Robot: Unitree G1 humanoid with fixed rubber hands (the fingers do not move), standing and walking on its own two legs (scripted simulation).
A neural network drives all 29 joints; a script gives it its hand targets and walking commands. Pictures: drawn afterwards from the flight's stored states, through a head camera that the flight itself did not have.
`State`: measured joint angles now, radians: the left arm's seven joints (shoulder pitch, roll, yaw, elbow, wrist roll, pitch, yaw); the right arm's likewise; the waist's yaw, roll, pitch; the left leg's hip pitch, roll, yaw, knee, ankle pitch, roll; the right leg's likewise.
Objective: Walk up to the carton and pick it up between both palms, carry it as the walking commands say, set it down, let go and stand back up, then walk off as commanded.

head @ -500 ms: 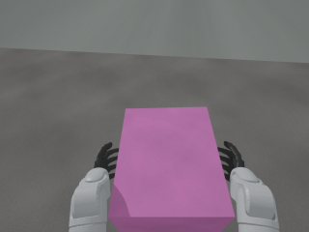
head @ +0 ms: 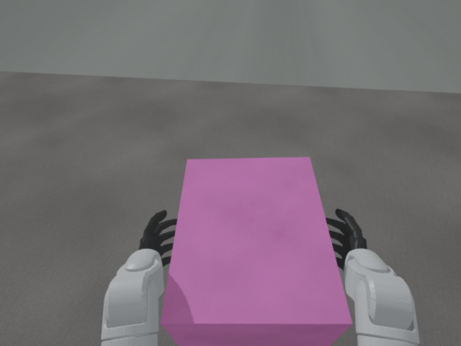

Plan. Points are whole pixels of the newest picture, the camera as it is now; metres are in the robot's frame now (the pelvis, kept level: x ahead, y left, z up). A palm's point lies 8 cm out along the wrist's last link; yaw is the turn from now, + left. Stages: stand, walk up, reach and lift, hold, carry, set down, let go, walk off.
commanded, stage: carry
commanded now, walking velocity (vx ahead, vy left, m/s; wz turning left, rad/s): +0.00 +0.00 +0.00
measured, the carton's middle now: (249, 256) +0.31 +0.00 +0.00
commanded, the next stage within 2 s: none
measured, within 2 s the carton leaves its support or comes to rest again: neither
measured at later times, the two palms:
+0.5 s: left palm (181, 260) +0.26 +0.11 +0.07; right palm (396, 296) +0.21 -0.21 +0.06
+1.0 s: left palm (251, 264) +0.25 +0.00 +0.08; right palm out of the picture +0.09 -0.28 +0.07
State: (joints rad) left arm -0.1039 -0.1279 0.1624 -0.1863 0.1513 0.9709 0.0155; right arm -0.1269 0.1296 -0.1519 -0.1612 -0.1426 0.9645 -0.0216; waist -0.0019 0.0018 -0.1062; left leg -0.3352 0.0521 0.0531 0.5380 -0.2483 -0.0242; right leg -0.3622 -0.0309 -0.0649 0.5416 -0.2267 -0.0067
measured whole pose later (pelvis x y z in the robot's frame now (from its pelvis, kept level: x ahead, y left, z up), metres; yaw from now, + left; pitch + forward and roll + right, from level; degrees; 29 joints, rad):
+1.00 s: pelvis -0.06 -0.01 -0.01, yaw -29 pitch +5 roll -2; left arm -0.10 -0.13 0.12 -0.45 0.10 1.19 0.06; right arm -0.09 0.12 -0.14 -0.44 -0.10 1.16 -0.03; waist 0.00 0.04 -0.09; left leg -0.38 0.28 0.27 0.72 -0.37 -0.08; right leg -0.37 0.00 -0.14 0.56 -0.27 0.02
